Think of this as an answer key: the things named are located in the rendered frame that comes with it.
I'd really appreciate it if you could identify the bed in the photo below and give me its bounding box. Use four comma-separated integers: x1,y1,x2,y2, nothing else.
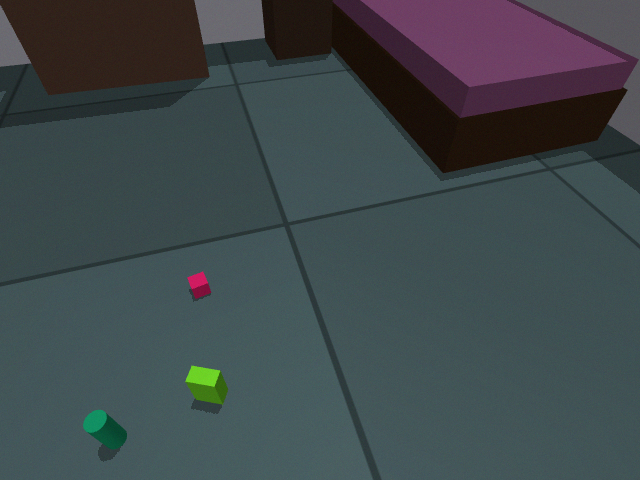
331,0,639,173

